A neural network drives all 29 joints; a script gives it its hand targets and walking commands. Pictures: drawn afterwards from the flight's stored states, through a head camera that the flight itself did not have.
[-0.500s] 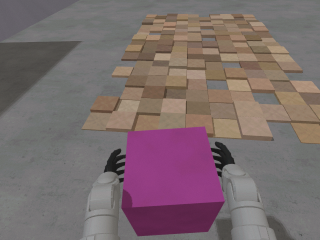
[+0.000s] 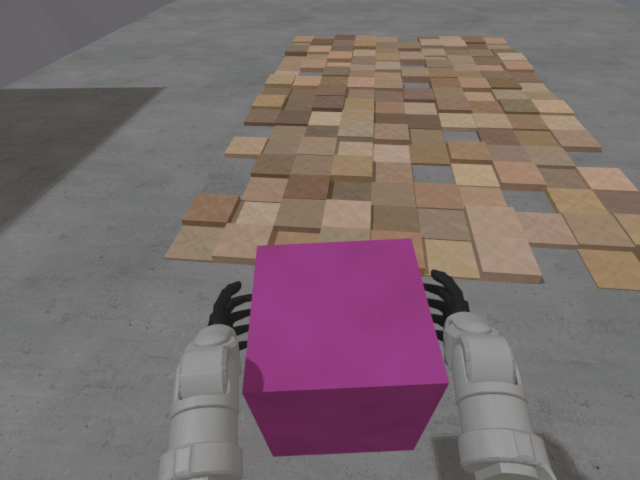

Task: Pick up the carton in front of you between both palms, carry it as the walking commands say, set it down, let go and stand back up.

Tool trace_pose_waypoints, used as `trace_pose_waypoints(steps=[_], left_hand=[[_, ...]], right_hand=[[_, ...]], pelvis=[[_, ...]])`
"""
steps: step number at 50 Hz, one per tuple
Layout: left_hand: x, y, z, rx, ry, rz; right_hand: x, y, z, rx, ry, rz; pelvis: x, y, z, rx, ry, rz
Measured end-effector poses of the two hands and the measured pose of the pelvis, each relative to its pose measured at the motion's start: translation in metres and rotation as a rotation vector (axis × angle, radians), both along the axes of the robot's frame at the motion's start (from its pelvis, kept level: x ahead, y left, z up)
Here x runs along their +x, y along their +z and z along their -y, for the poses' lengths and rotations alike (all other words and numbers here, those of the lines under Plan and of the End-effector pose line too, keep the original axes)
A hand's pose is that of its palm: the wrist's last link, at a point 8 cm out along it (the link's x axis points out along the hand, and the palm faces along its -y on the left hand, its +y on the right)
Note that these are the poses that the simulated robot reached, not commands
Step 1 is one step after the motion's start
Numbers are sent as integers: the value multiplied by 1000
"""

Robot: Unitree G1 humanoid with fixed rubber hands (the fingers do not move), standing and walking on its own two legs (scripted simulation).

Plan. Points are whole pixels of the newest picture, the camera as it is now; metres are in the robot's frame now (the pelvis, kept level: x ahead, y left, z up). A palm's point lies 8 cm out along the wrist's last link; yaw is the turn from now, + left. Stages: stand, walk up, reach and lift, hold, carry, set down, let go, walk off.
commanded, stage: hold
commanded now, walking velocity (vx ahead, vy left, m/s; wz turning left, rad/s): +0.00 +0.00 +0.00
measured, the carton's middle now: (338, 352) +0.30 +0.00 -0.01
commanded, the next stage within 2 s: carry in 0.38 s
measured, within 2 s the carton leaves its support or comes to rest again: neither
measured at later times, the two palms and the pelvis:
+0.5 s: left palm (225, 327) +0.31 +0.15 +0.06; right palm (453, 315) +0.31 -0.15 +0.06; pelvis +0.02 +0.00 +0.00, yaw +0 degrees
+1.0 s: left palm (250, 240) +0.44 +0.13 +0.09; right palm (447, 240) +0.43 -0.17 +0.09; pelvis +0.20 -0.01 +0.00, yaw -3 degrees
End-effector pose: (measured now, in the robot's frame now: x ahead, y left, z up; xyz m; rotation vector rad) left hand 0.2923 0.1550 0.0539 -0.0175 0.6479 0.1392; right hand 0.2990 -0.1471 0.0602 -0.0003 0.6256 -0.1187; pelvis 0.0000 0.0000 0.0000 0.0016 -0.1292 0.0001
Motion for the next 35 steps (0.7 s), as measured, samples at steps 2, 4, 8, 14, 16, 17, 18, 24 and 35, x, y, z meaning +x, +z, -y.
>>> trace_pose_waypoints(steps=[2,4,8,14,16,17,18,24,35], left_hand=[[1,1,1,-1,-1,-1],[2,3,3,6,-7,1],[5,-1,6,7,-13,-18],[6,-5,6,12,-13,-25],[5,-7,4,14,-7,-32],[4,-7,3,14,-3,-32],[3,-7,2,18,-1,-31],[9,1,1,9,9,8],[58,32,27,-28,26,64]], right_hand=[[1,1,1,9,-6,-1],[1,1,3,7,-6,0],[2,-3,6,10,-14,-17],[4,-6,6,11,-11,-25],[5,-8,4,8,-2,-32],[5,-9,3,9,2,-32],[5,-9,2,5,7,-31],[11,-2,1,10,4,7],[54,27,26,43,-40,62]], pelvis=[[0,0,0,0,-2,-1],[1,0,0,0,-2,0],[3,0,0,1,-4,1],[7,1,2,2,-5,-7],[9,2,3,2,-6,-8],[10,2,3,2,-4,-8],[11,2,4,1,-2,-8],[15,-1,3,-2,-1,-58],[70,-4,23,10,21,-192]])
